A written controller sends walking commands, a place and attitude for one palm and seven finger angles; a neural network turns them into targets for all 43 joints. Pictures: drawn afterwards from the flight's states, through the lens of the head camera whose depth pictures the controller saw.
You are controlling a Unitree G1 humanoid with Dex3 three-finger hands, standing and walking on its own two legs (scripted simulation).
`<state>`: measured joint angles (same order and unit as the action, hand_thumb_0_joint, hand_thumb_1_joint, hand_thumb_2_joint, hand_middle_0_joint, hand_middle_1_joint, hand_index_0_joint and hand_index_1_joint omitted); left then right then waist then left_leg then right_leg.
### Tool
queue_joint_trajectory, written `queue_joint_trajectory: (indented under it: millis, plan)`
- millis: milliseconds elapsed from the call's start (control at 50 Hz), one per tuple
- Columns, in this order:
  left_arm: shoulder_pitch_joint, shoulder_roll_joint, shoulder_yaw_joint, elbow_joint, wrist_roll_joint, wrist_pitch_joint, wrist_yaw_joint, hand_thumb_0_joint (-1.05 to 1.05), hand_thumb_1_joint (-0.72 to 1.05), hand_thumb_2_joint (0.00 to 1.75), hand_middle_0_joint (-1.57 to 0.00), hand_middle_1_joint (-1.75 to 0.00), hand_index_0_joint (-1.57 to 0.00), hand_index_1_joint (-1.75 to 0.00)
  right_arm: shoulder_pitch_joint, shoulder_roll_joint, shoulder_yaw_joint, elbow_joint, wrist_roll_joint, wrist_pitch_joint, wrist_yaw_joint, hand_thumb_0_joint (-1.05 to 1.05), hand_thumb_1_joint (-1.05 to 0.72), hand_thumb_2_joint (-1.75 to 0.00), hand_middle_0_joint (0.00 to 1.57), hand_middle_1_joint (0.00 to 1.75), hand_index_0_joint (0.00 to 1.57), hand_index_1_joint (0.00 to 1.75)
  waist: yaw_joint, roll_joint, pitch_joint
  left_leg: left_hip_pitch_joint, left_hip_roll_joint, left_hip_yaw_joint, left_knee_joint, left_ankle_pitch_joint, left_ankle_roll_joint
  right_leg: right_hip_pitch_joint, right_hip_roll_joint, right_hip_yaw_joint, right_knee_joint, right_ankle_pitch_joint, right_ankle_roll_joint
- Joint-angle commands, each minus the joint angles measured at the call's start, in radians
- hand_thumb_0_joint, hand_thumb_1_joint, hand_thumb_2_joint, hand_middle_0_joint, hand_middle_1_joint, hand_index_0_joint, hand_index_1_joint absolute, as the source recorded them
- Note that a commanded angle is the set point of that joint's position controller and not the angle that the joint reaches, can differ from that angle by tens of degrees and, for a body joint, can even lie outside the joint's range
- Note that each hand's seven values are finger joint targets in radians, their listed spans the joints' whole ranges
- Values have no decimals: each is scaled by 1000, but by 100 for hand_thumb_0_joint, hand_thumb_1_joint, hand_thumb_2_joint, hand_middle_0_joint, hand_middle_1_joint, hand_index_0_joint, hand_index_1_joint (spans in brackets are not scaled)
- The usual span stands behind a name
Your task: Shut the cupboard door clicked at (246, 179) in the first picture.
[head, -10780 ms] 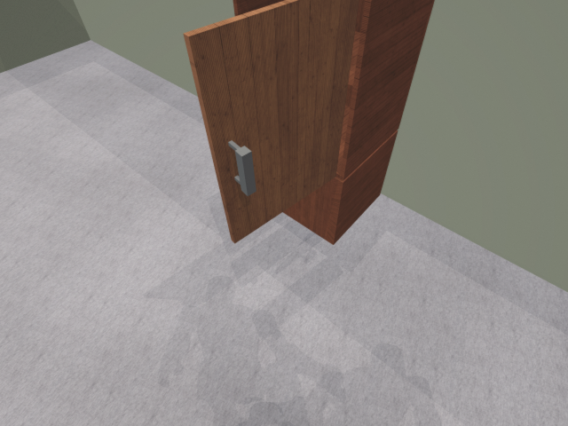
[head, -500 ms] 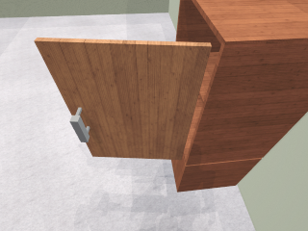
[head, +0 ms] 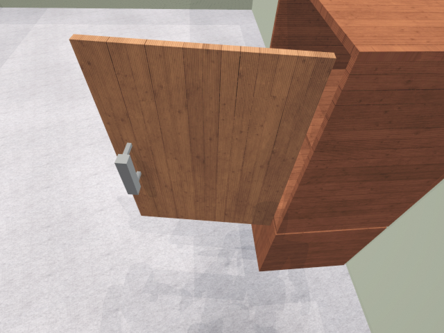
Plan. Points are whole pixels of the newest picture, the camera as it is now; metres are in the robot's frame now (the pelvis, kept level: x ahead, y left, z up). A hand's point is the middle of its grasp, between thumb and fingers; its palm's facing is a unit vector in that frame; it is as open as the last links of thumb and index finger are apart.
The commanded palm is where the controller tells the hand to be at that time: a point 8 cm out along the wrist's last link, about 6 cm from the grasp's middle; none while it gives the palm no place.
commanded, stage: come to a stop and stand still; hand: left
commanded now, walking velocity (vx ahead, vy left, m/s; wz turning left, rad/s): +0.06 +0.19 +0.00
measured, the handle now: (131, 168) +0.46 +0.26 -0.04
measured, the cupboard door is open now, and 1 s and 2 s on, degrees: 81 81 81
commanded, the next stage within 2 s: look again from close up in 0.96 s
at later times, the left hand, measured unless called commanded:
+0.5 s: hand out of the picture +0.04 +0.18 -0.17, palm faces -0.01 -0.97 -0.23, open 7.2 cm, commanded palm none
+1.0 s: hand out of the picture -0.01 +0.16 -0.17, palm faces +0.00 -0.99 -0.17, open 7.4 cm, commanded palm none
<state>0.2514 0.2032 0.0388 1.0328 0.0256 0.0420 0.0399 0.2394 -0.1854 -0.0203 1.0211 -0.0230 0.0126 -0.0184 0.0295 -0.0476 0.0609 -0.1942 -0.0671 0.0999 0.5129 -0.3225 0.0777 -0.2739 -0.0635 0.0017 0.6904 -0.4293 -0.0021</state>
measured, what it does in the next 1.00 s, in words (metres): steps on the spot: right foot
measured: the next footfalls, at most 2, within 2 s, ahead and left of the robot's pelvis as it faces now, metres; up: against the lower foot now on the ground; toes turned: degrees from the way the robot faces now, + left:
right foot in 0.26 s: +0.01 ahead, -0.10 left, +0.00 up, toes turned +1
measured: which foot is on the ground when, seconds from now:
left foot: down 0.00-1.00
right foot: up 0.00-0.24, down 0.26-1.00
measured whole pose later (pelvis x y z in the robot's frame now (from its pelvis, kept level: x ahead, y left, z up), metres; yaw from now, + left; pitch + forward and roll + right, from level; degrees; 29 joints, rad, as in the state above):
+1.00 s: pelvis +0.00 +0.00 +0.01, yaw -1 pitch -1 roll +0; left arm 0.31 0.13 -0.04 1.11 0.01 -0.02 0.03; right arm 0.29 -0.15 0.04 1.14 -0.01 -0.03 -0.03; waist 0.00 0.00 0.04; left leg -0.12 -0.04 0.10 0.43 -0.29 0.06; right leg -0.15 0.02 -0.03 0.46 -0.30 -0.04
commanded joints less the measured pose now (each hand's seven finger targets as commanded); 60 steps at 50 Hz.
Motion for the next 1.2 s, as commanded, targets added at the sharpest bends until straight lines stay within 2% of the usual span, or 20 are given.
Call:
queue_joint_trajectory:
  millis: [0, 40, 100, 160, 200, 240, 260, 280, 300, 320, 340, 360, 380, 400, 440, 480, 500, 580, 940, 1180]
  plan:
    - [-29, 67, 23, -102, -3, -5, 12, 0, 90, 90, -20, -30, -20, -30, 64, -132, -22, -71, -4, 0, -10, 0, -90, -90, 20, 30, 20, 30, -24, 171, -18, 61, 332, -308, -186, 519, 173, -203, 1, -26, 351, -154, -27]
    - [-20, 50, 19, -101, -1, -4, 8, 0, 90, 90, -20, -30, -20, -30, 41, -130, -21, -91, -11, -2, -10, 0, -90, -90, 20, 30, 20, 30, -17, 124, -26, 40, 298, -268, -189, 518, 159, -168, -7, -47, 326, -117, -20]
    - [-20, 21, 1, -96, 0, -12, -3, 0, 90, 90, -20, -30, -20, -30, 76, -114, -17, -66, -10, -22, -17, 0, -90, -90, 20, 30, 20, 30, -27, 76, -44, 97, 300, -272, -200, 546, 151, -122, 0, -55, 166, -78, -8]
    - [-6, 16, -8, -78, -6, -27, -5, 0, 90, 90, -20, -30, -20, -30, 95, -120, -12, -27, -7, -34, -22, 0, -90, -90, 20, 30, 20, 30, -28, 76, -75, 134, 297, -268, -177, 556, 126, -29, 14, -44, -44, -1, -11]
    - [40, 20, -12, -51, -7, -42, -2, 0, 90, 90, -20, -30, -20, -30, 79, -90, -2, -5, 2, -38, -23, 0, -90, -90, 20, 30, 20, 30, -1, 33, -64, 79, 257, -236, -124, 513, 68, 103, 6, -16, -274, 181, -15]
    - [71, 73, -16, -19, -10, -61, 3, 0, 90, 90, -20, -30, -20, -30, 82, -62, 9, 5, 13, -48, -18, 0, -90, -90, 20, 30, 20, 30, -18, -33, -60, -23, 149, -145, -103, 255, -28, 199, -128, 146, -301, 482, -75]
    - [53, 84, -18, -14, -14, -63, 0, 0, 90, 90, -20, -30, -20, -30, 81, -52, 11, 18, 10, -44, -15, 0, -90, -90, 20, 30, 20, 30, -32, -45, -36, 0, 126, -127, -136, 167, -46, 150, -144, 149, -289, 497, -97]
    - [33, 79, -20, -11, -15, -67, -1, 0, 90, 90, -20, -30, -20, -30, 81, -49, 15, 36, 6, -38, -14, 0, -90, -90, 20, 30, 20, 30, -37, -107, -20, 27, 129, -122, -146, 175, -48, 121, -115, 131, -292, 483, -94]
    - [26, 65, -24, -10, -14, -66, -2, 0, 90, 90, -20, -30, -20, -30, 84, -48, 13, 50, 6, -38, -15, 0, -90, -90, 20, 30, 20, 30, -37, -87, 8, 42, 141, -126, -162, 224, -45, 102, -92, 103, -287, 498, -85]
    - [110, 51, -21, 23, -1, -89, 42, 0, 90, 90, -20, -30, -20, -30, 47, -113, 7, -3, 10, -47, -11, 0, -90, -90, 20, 30, 20, 30, -20, -58, -51, 29, 185, -124, 21, 510, -57, 116, -88, 102, -201, 819, -30]
    - [97, 89, -20, -24, -14, -93, 39, 0, 90, 90, -20, -30, -20, -30, 85, -84, 13, -24, 6, -49, -6, 0, -90, -90, 20, 30, 20, 30, -28, 12, -141, -7, 152, -132, 16, 252, -50, 194, -116, 118, -213, 695, -61]
    - [58, 77, -31, -34, -16, -92, 31, 0, 90, 90, -20, -30, -20, -30, 83, -63, 20, -26, 9, -45, -6, 0, -90, -90, 20, 30, 20, 30, -46, 31, -96, -37, 150, -133, -27, 136, -51, 143, -113, 125, -220, 569, -77]
    - [43, 66, -36, -44, -17, -91, 24, 0, 90, 90, -20, -30, -20, -30, 105, -53, 24, -25, 7, -46, -5, 0, -90, -90, 20, 30, 20, 30, -55, 71, -77, -32, 158, -150, -52, 197, -44, 118, -87, 102, -207, 512, -83]
    - [57, 68, -37, -44, -18, -97, 18, 0, 90, 90, -20, -30, -20, -30, 113, -48, 30, -15, 2, -55, -5, 0, -90, -90, 20, 30, 20, 30, -41, 168, -104, -3, 155, -141, -43, 341, -40, 136, -77, 101, -190, 600, -92]
    - [64, 70, -40, -31, -24, -89, 14, 0, 90, 90, -20, -30, -20, -30, 114, -56, 32, -15, 6, -50, -13, 0, -90, -90, 20, 30, 20, 30, -41, 130, -72, 9, 171, -154, -56, 376, -30, 125, -54, 84, -202, 503, -88]
    - [63, 55, -46, -26, -23, -78, 11, 0, 90, 90, -20, -30, -20, -30, 112, -66, 34, -14, 8, -46, -14, 0, -90, -90, 20, 30, 20, 30, -39, 59, -15, -12, 174, -158, -85, 284, -24, 102, -42, 82, -234, 393, -82]
    - [62, 53, -48, -23, -21, -77, 8, 0, 90, 90, -20, -30, -20, -30, 101, -61, 35, -11, 8, -45, -14, 0, -90, -90, 20, 30, 20, 30, -37, 61, 30, -29, 169, -157, -100, 260, -24, 80, -44, 87, -251, 389, -82]
    - [72, 53, -51, -22, -20, -68, 3, 0, 90, 90, -20, -30, -20, -30, 104, -72, 36, 0, 8, -37, -7, 0, -90, -90, 20, 30, 20, 30, -39, 9, 64, -35, 161, -152, -148, 84, -22, 45, -34, 108, -299, 191, -77]
    - [127, 31, -54, 46, -21, -73, 7, 0, 90, 90, -20, -30, -20, -30, 117, -54, 40, 95, 15, -53, -19, 0, -90, -90, 20, 30, 20, 30, -31, 37, 2, 49, 170, -141, -159, 278, -21, 107, -43, 89, -290, 390, -63]
    - [130, 23, -51, 58, -20, -68, 9, 0, 90, 90, -20, -30, -20, -30, 119, -45, 37, 109, 14, -53, -24, 0, -90, -90, 20, 30, 20, 30, -28, 45, 16, 55, 175, -142, -172, 301, -21, 110, -43, 80, -297, 382, -58]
